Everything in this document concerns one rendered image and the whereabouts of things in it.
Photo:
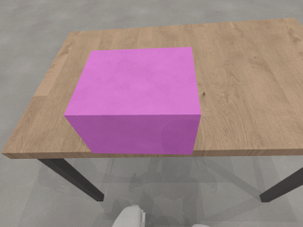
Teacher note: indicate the robot left thigh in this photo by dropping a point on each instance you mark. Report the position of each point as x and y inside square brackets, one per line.
[131, 216]

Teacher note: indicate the table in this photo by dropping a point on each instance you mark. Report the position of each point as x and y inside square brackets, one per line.
[249, 77]

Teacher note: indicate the carton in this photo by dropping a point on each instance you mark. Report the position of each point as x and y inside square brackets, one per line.
[137, 101]

